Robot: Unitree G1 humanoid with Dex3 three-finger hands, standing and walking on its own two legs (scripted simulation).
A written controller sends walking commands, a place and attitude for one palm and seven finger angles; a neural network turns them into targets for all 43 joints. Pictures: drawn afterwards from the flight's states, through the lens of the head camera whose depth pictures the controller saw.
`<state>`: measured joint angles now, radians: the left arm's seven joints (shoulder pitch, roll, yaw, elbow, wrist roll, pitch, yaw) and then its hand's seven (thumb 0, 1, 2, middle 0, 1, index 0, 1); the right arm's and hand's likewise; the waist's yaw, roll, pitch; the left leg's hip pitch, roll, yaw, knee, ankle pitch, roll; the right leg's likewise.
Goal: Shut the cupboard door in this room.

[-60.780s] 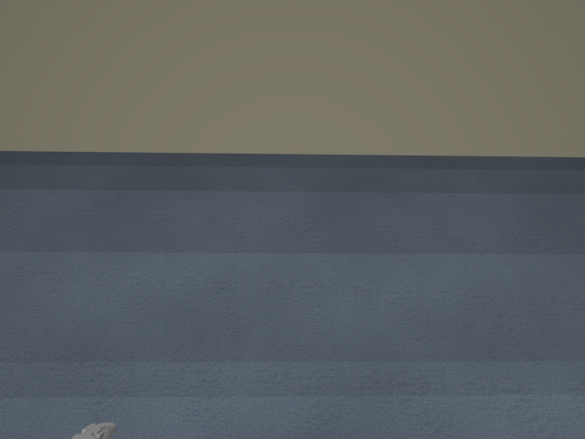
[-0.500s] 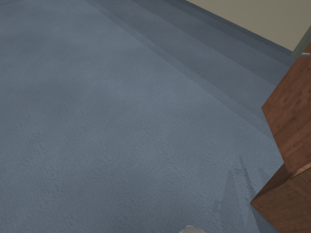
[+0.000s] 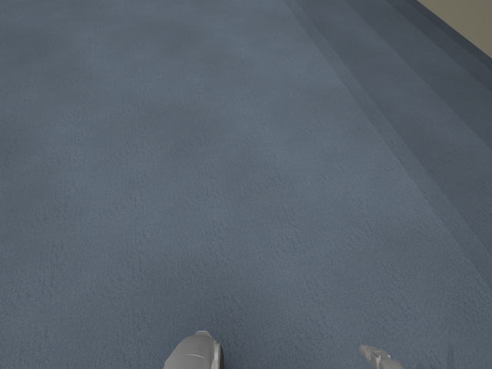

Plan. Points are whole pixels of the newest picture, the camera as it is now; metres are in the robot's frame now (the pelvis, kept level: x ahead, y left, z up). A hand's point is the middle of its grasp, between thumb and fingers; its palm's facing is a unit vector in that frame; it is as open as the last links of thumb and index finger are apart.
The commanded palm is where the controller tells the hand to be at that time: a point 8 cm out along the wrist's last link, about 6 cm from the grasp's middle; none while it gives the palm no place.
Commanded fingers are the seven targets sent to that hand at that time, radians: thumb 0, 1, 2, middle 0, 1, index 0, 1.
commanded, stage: walk to a spot facing it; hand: left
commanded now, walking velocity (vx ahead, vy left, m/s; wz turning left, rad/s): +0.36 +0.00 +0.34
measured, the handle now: out of the picture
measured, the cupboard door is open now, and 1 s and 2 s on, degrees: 50 50 50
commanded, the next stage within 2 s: turn to face it in 0.92 s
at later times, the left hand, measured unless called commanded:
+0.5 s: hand (175, 254) +0.33 +0.19 -0.14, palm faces +0.06 -0.97 -0.22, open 7.4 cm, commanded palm none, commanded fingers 0.00 0.90 0.90 -0.20 -0.30 -0.20 -0.30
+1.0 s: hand (171, 280) +0.29 +0.20 -0.19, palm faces +0.42 -0.89 -0.17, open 7.4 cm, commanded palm none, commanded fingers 0.00 0.90 0.90 -0.20 -0.30 -0.20 -0.30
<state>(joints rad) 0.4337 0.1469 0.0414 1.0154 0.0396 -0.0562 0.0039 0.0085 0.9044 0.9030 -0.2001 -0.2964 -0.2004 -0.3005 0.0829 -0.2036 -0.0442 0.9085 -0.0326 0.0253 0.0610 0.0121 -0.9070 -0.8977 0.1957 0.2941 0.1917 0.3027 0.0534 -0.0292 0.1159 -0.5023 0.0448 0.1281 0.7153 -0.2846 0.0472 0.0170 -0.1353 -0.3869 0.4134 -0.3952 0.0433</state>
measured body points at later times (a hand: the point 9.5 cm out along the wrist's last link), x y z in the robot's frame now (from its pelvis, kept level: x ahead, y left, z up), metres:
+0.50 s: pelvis +0.21 -0.01 -0.01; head +0.23 -0.02 +0.44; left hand +0.33 +0.24 -0.13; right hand +0.16 -0.24 -0.16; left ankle +0.11 +0.10 -0.73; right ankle +0.30 -0.11 -0.74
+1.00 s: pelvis +0.42 +0.06 -0.02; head +0.45 +0.09 +0.42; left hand +0.27 +0.25 -0.18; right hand +0.64 -0.14 -0.14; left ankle +0.48 +0.16 -0.74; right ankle +0.31 -0.11 -0.71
